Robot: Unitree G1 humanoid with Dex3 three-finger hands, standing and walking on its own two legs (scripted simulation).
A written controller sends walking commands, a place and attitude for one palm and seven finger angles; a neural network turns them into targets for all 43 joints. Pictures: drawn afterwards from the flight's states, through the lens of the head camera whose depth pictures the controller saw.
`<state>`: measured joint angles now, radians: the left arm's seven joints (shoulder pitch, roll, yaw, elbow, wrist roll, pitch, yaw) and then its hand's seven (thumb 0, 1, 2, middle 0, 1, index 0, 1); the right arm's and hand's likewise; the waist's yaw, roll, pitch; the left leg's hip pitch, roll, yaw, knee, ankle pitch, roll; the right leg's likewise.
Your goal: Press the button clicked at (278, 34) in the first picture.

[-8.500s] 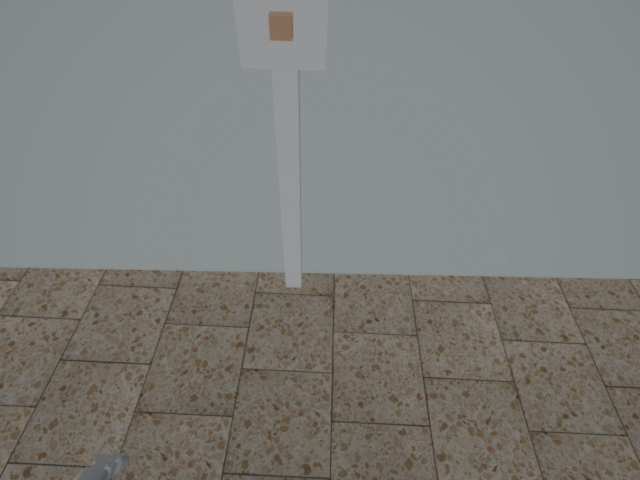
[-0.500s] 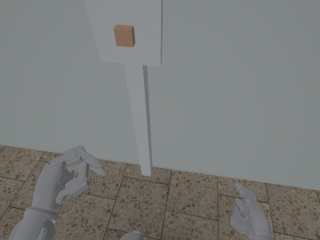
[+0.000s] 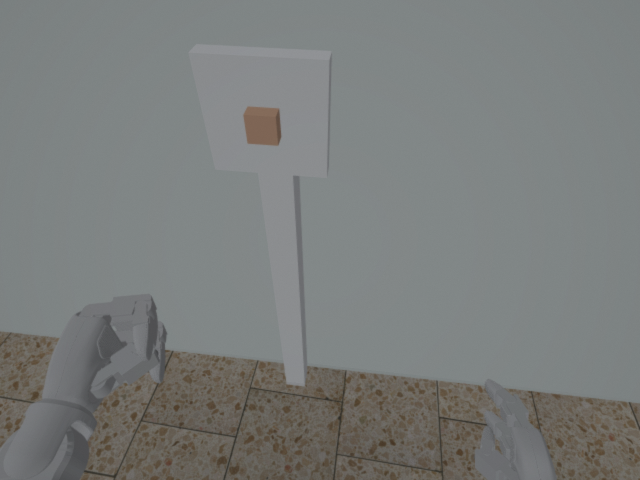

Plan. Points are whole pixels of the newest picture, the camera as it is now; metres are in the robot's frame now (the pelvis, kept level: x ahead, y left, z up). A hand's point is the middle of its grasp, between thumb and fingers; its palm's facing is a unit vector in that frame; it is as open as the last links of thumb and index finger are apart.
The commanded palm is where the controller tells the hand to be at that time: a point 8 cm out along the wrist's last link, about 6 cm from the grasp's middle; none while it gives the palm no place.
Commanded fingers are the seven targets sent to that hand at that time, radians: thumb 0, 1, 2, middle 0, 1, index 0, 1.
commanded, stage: raise the hand and make a fist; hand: left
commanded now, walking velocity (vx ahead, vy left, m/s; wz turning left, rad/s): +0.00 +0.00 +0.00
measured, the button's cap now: (263, 125) +0.52 +0.13 +0.20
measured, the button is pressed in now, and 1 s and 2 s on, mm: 0 0 0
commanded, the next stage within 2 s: aim a knuckle at the button in 0.84 s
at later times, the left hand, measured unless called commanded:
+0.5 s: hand (111, 278) +0.24 +0.22 +0.20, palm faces +0.01 -0.99 -0.11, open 3.1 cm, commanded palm +0.20 +0.26 +0.20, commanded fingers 0.00 0.90 0.90 -1.30 -1.50 -1.30 -1.50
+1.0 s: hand (136, 300) +0.23 +0.19 +0.19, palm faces +0.03 -1.00 -0.09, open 3.1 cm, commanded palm +0.20 +0.23 +0.19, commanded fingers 0.00 0.90 0.90 -1.30 -1.50 -1.30 -1.50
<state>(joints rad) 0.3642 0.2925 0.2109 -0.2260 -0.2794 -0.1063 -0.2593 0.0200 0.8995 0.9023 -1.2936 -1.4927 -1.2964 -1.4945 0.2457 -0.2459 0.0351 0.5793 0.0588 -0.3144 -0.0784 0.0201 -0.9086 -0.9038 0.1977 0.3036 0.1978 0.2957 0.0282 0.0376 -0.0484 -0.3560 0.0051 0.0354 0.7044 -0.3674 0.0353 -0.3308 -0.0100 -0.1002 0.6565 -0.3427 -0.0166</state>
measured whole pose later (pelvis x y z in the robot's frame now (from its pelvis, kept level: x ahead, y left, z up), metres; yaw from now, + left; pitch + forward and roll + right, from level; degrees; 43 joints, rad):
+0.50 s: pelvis +0.00 +0.00 +0.02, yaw +1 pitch -4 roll -1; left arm 0.08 0.35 0.34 -0.25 -0.33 0.22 -0.34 0.02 0.90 0.90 -1.30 -1.50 -1.30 -1.50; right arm 0.20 -0.25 0.10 0.63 0.08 -0.25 -0.09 0.02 -0.91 -0.90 0.20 0.30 0.20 0.30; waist 0.07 0.06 -0.02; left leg -0.17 -0.01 0.02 0.52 -0.28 0.03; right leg -0.14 -0.01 -0.11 0.47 -0.27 -0.02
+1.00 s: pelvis -0.01 -0.02 +0.02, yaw +0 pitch -5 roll +0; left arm 0.13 0.34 0.33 -0.23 -0.33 0.23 -0.31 0.02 0.90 0.90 -1.30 -1.50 -1.30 -1.50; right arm 0.19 -0.25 0.08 0.63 0.08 -0.25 -0.10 0.02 -0.91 -0.90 0.20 0.30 0.20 0.30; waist 0.06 0.07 -0.01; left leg -0.15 0.02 0.02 0.50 -0.26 0.00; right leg -0.13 0.02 -0.11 0.47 -0.25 -0.05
